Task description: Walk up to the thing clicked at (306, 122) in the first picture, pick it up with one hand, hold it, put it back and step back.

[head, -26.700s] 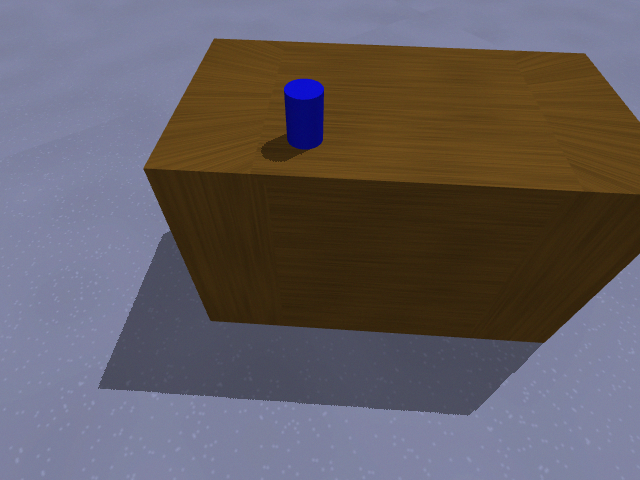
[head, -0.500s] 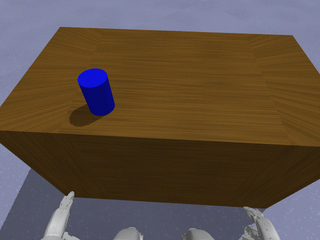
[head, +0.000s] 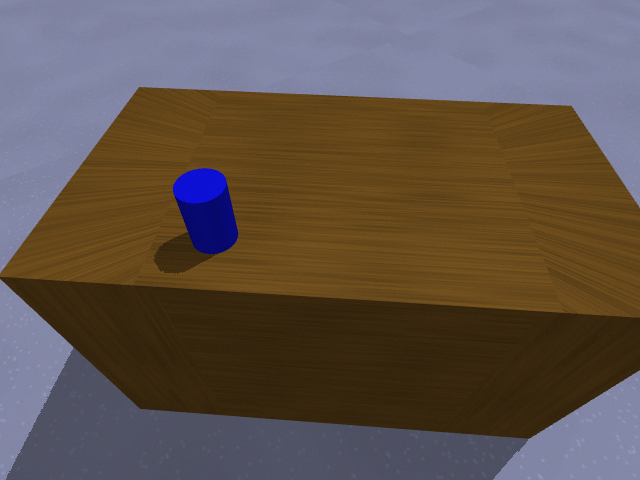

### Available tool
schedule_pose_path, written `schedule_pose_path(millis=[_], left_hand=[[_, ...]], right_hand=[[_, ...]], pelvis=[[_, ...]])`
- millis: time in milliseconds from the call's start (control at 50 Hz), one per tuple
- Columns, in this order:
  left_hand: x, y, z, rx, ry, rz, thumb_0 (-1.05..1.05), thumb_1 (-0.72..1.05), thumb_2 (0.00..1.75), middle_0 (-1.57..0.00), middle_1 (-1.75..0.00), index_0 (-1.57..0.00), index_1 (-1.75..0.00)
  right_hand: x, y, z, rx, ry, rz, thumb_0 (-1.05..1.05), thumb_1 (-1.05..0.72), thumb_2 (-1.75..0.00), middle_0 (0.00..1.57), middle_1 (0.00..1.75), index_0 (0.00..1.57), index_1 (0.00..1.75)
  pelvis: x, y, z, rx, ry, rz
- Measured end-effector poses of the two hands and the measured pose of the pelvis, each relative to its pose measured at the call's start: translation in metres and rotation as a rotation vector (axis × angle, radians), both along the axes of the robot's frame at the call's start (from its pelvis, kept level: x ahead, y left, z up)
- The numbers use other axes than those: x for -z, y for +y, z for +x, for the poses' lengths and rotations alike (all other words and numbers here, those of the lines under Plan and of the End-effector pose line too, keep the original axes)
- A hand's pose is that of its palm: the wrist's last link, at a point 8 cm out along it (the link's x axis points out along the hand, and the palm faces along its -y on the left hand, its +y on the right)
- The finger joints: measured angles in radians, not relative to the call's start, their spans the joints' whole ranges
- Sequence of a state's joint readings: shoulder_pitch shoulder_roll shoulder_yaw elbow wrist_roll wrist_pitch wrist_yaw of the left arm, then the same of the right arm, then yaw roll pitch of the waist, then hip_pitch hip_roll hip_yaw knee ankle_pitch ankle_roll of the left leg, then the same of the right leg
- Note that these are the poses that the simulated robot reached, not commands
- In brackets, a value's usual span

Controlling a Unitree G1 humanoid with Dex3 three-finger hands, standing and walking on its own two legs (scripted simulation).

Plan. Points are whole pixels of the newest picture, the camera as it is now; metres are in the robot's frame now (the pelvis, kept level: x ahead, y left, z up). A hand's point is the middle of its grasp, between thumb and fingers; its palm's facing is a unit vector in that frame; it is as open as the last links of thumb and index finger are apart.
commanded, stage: stand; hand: left
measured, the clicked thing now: (208, 212) +0.52 +0.21 -0.01
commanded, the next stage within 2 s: none
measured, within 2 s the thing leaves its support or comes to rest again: neither
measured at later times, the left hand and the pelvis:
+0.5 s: hand out of the picture +0.05 +0.26 -0.15, palm faces -0.02 -0.94 -0.34, open 7.4 cm; pelvis -0.01 +0.01 +0.01, yaw +0 degrees
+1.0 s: hand out of the picture +0.08 +0.26 -0.15, palm faces -0.03 -0.94 -0.33, open 7.4 cm; pelvis +0.01 +0.01 +0.01, yaw -1 degrees
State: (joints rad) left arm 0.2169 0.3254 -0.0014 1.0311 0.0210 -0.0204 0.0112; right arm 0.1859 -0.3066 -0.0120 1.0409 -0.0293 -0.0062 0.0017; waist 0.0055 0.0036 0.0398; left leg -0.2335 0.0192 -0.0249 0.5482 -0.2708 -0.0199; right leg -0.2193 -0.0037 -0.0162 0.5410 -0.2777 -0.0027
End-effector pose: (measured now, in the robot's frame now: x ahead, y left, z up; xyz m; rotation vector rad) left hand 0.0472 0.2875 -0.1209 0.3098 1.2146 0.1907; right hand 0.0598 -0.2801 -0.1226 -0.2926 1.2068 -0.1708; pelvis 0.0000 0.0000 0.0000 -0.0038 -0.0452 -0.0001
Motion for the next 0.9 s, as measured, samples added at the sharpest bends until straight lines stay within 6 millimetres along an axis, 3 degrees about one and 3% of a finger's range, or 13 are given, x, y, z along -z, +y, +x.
schedule_pose_path(millis=[140,280,620,900], left_hand=[[-0.006,0.004,0.002,-0.012,0.003,-0.001,0.00,0.59,0.83,-0.20,-0.29,-0.20,-0.30],[-0.009,0.010,0.003,-0.015,0.014,0.005,0.01,0.82,0.88,-0.21,-0.29,-0.21,-0.30],[-0.008,0.015,0.003,-0.017,0.058,-0.001,0.01,0.90,0.90,-0.21,-0.30,-0.21,-0.30],[-0.010,0.015,0.019,-0.012,0.054,-0.005,0.01,0.90,0.90,-0.21,-0.30,-0.21,-0.30]], right_hand=[[-0.004,0.002,-0.007,0.011,0.021,0.002,0.00,-0.90,-0.90,0.21,0.30,0.21,0.30],[-0.007,0.000,-0.014,0.023,0.042,-0.007,0.00,-0.90,-0.90,0.21,0.30,0.21,0.30],[-0.010,0.000,-0.015,0.033,0.076,-0.016,0.00,-0.90,-0.90,0.21,0.30,0.21,0.30],[-0.012,0.002,0.005,0.030,0.051,-0.015,0.00,-0.90,-0.90,0.21,0.30,0.21,0.30]], pelvis=[[-0.007,0.003,-0.003,0.001,-0.014,0.000],[-0.010,0.005,-0.006,0.001,-0.018,0.000],[-0.013,0.010,-0.003,0.004,-0.005,0.001],[-0.015,0.013,0.009,0.012,0.000,0.003]])
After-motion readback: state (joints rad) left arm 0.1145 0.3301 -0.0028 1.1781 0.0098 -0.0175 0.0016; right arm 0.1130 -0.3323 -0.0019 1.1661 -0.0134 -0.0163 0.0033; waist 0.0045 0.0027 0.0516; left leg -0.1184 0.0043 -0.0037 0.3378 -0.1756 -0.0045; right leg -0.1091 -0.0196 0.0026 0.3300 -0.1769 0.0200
